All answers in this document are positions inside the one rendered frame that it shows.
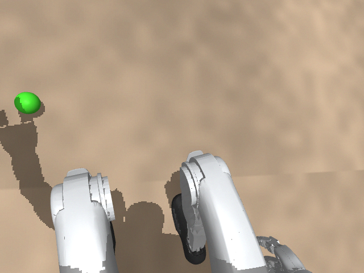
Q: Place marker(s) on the ball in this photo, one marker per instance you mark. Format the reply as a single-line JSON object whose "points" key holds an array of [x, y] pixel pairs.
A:
{"points": [[27, 102]]}

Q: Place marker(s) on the right robot foot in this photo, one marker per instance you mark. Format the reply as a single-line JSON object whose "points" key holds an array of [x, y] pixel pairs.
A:
{"points": [[181, 227]]}

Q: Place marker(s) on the right robot hand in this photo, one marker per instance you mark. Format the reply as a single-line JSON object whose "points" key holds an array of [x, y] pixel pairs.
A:
{"points": [[285, 262]]}

